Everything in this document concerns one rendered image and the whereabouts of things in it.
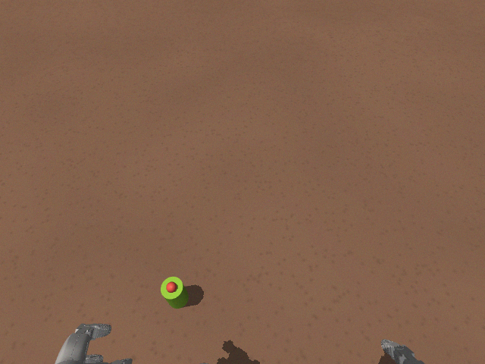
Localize left robot hand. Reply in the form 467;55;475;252
55;323;133;364

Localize right robot hand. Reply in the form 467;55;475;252
381;339;424;364

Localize bottle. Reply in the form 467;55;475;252
161;277;189;309

